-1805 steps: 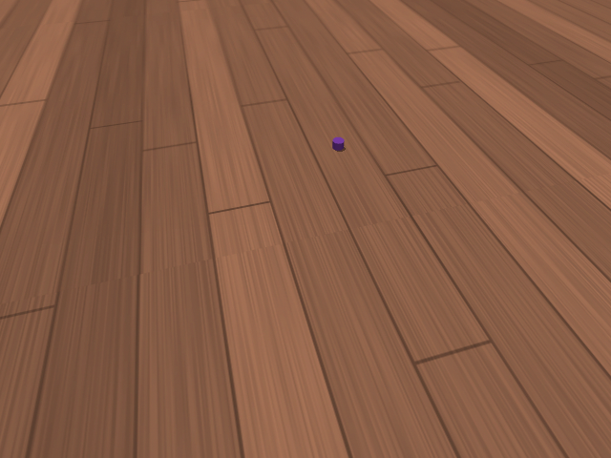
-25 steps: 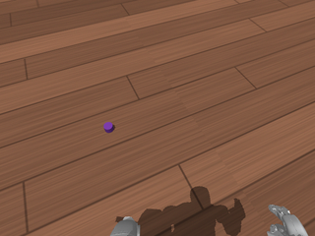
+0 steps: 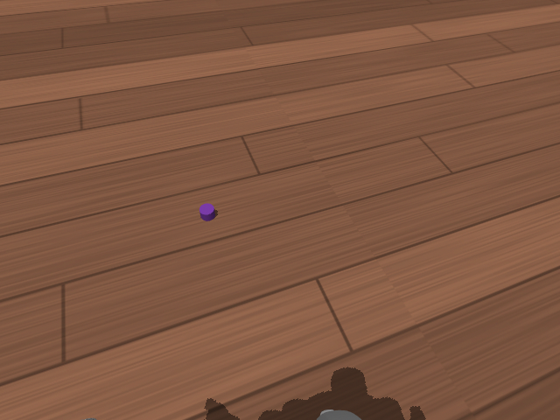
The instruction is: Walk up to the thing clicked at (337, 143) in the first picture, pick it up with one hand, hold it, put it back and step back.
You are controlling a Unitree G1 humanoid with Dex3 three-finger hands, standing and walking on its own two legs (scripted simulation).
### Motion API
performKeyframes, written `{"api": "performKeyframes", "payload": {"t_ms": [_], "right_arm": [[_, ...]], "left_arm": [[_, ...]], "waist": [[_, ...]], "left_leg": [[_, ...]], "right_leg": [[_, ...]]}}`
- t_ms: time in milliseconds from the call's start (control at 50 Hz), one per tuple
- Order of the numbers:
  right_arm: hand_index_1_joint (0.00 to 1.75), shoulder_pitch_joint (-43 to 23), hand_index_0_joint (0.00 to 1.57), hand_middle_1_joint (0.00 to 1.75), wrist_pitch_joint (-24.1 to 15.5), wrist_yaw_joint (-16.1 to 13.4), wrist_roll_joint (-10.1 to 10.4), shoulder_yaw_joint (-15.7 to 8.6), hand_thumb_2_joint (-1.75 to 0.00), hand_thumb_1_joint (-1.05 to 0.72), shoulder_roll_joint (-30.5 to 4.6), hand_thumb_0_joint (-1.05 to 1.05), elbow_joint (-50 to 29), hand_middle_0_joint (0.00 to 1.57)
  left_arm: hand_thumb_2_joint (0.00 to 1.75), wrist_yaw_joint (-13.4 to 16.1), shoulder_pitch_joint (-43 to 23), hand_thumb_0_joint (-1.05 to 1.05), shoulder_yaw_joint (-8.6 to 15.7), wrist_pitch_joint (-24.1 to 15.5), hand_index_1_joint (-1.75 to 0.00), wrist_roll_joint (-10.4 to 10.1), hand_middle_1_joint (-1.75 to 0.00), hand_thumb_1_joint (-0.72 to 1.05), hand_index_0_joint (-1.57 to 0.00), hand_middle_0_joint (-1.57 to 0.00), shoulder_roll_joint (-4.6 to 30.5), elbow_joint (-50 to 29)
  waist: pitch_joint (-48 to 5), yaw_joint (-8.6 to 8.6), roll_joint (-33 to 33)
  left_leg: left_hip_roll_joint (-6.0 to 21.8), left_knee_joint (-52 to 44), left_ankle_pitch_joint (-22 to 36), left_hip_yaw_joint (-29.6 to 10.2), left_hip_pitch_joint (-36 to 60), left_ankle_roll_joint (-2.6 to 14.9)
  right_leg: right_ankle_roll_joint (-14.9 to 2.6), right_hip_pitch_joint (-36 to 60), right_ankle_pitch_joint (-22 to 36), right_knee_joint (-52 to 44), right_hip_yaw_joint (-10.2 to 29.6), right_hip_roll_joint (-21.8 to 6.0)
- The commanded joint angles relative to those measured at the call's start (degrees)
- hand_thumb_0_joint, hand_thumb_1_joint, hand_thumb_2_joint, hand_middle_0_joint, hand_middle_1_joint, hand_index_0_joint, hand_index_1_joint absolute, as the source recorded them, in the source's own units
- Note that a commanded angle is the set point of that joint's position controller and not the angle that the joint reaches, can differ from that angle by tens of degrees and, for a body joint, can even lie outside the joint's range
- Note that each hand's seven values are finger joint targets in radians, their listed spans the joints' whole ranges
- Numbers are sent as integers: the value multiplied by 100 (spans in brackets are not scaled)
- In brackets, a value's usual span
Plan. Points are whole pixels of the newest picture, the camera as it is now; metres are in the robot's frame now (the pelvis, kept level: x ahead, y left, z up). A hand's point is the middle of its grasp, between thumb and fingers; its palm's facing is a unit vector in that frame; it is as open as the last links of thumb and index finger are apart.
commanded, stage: step back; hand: left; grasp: from above
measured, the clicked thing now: (207, 212) +1.01 +0.30 -0.74
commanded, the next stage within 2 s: stand in 1.00 s
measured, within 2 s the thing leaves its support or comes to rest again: neither
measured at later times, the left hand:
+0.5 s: hand out of the picture +0.02 +0.29 -0.16, palm faces -0.02 -0.93 -0.37, open 7.4 cm
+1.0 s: hand out of the picture +0.15 +0.24 -0.14, palm faces -0.01 -0.94 -0.34, open 7.4 cm
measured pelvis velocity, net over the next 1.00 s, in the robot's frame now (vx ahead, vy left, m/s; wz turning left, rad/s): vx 0.02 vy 0.00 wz -0.02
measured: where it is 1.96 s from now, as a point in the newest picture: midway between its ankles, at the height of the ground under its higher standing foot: outside the picture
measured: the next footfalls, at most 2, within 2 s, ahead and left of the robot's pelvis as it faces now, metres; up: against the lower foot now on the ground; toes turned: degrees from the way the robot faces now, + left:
right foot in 0.12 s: -0.02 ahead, -0.14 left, +0.00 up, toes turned +0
right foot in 0.72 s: +0.07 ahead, -0.13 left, +0.00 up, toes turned -3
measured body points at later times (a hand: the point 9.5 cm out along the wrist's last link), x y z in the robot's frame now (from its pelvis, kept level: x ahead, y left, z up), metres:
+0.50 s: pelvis -0.03 +0.02 +0.00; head -0.01 +0.02 +0.45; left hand +0.02 +0.34 -0.13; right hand +0.05 -0.30 -0.12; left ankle +0.01 +0.12 -0.73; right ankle -0.07 -0.13 -0.71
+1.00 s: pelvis +0.02 +0.00 +0.00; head +0.04 -0.01 +0.45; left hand +0.15 +0.29 -0.12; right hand +0.09 -0.30 -0.13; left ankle +0.01 +0.13 -0.73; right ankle +0.03 -0.13 -0.73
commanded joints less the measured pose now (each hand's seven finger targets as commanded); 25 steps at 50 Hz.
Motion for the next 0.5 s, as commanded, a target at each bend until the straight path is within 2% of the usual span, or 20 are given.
{"api": "performKeyframes", "payload": {"t_ms": [0,40,60,80,100,120,140,160,180,200,240,280,340,360,380,400,420,440,460,480], "right_arm": [[30,-406,20,30,-241,-71,-23,-477,-90,-90,-1481,0,-503,20],[30,-170,20,30,-200,-17,-55,-531,-90,-90,-1602,0,-475,20],[30,-136,20,30,-170,3,-53,-547,-90,-90,-1646,0,-455,20],[30,-189,20,30,-124,28,-23,-548,-90,-90,-1651,0,-446,20],[30,-230,20,30,-97,39,12,-498,-90,-90,-1472,0,-446,20],[30,-319,20,30,-115,42,67,-398,-90,-90,-1149,0,-547,20],[30,-449,20,30,-150,74,89,-297,-90,-90,-873,0,-656,20],[30,-677,20,30,-165,5,41,-404,-90,-90,-1204,0,-634,20],[30,-420,20,30,-205,22,73,-477,-90,-90,-1391,0,-488,20],[30,-413,20,30,-235,77,85,-502,-90,-90,-1452,0,-432,20],[30,-513,20,30,-269,129,97,-451,-90,-90,-1246,0,-371,20],[30,-523,20,30,-312,171,72,-446,-90,-90,-1231,0,-368,20],[30,-240,20,30,-349,177,76,-471,-90,-90,-1142,0,-193,20],[30,-116,20,30,-360,159,70,-512,-90,-90,-1173,0,-113,20],[30,96,20,30,-385,121,49,-550,-90,-90,-1222,0,-17,20],[30,306,20,30,-417,83,16,-626,-90,-90,-1424,0,40,20],[30,485,20,30,-448,65,-3,-686,-90,-90,-1817,0,37,20],[30,506,20,30,-431,77,-4,-749,-90,-90,-2095,0,14,20],[30,335,20,30,-414,73,14,-775,-90,-90,-2108,0,-15,20],[30,194,20,30,-429,65,-4,-713,-90,-90,-1886,0,-63,20]], "left_arm": [[90,-33,-13,0,255,-285,-30,51,-30,90,-20,-20,1029,-325],[90,-43,-43,0,242,-405,-30,78,-30,90,-20,-20,1017,-274],[90,-18,78,0,248,-456,-30,91,-30,90,-20,-20,999,-143],[90,15,420,0,253,-524,-30,99,-30,90,-20,-20,905,41],[90,64,716,0,293,-606,-30,142,-30,90,-20,-20,984,251],[90,105,955,0,380,-680,-30,193,-30,90,-20,-20,1265,329],[90,123,799,0,436,-716,-30,233,-30,90,-20,-20,1515,274],[90,128,403,0,488,-696,-30,245,-30,90,-20,-20,1902,134],[90,114,-180,0,459,-703,-30,202,-30,90,-20,-20,1836,-9],[90,89,-271,0,390,-710,-30,138,-30,90,-20,-20,1545,-7],[90,92,-6,0,343,-748,-30,138,-30,90,-20,-20,1366,93],[90,41,208,0,353,-739,-30,147,-30,90,-20,-20,1479,169],[90,5,13,0,296,-642,-30,98,-30,90,-20,-20,1501,160],[90,-7,-14,0,237,-610,-30,104,-30,90,-20,-20,1427,137],[90,-14,10,0,160,-587,-30,104,-30,90,-20,-20,1264,118],[90,-19,134,0,83,-576,-30,89,-30,90,-20,-20,1018,89],[90,-23,176,0,9,-556,-30,-7,-30,90,-20,-20,735,80],[90,40,88,0,183,-519,-30,41,-30,90,-20,-20,1267,188],[90,43,137,0,212,-540,-30,43,-30,90,-20,-20,1421,188],[90,31,227,0,201,-554,-30,44,-30,90,-20,-20,1353,231]], "waist": [[-546,-94,1108],[-653,-264,1242],[-685,-209,1233],[-760,-6,1212],[-871,154,946],[-1010,259,208],[-728,279,-579],[-345,360,-444],[-55,52,-446],[125,-44,-249],[99,66,-457],[12,175,-543],[-67,-5,-682],[-202,-85,-597],[-348,-186,-401],[-548,-263,267],[-741,-294,1423],[-521,-350,1007],[-286,-257,911],[-208,-155,681]], "left_leg": [[1062,-1441,-870,-1262,334,737],[1156,-1435,-1257,-1365,611,861],[1170,-1360,-1306,-1307,461,863],[1131,-1015,-947,-1066,359,764],[993,-397,-373,-833,-59,564],[609,454,-411,-490,-809,258],[-53,976,-1097,-151,-2061,-122],[191,1293,-1523,-507,-1591,-195],[479,1470,-1217,-687,-834,-177],[415,1286,-1109,-483,-847,-176],[268,888,-694,-258,-1157,-174],[195,612,-591,-10,-750,-192],[52,-340,-208,301,57,-184],[2,-564,-111,261,535,-142],[31,-797,-121,108,1060,-115],[588,-1194,-497,-750,1677,31],[1723,-2050,-1869,-2649,1656,532],[2091,-2265,-2800,-3148,878,993],[2210,-2343,-2752,-3156,585,1211],[1964,-2208,-2111,-2678,583,1112]], "right_leg": [[129,286,-98,-1503,-251,-283],[137,499,-388,-2387,-435,-259],[92,844,-257,-2902,-522,-197],[-19,1373,243,-3912,-657,-150],[-129,2115,854,-4426,-391,-280],[-301,2724,692,-4447,686,-784],[-648,2986,368,-4513,2184,-1690],[-1280,1541,-387,-4565,2734,-2505],[-1340,660,-569,-4491,2526,-2563],[-1141,656,-526,-4494,1930,-2185],[-890,1287,233,-4415,1193,-1691],[-837,1076,215,-4355,1073,-1634],[-682,759,420,-3997,548,-1412],[-605,536,609,-3725,421,-1354],[-515,243,679,-3286,239,-1203],[-385,-294,738,-2474,-53,-904],[-93,-828,-168,-1248,-588,-256],[-92,-606,-582,-591,-175,-423],[-105,-550,-600,-397,-131,-509],[-111,-552,-342,-366,36,-564]]}}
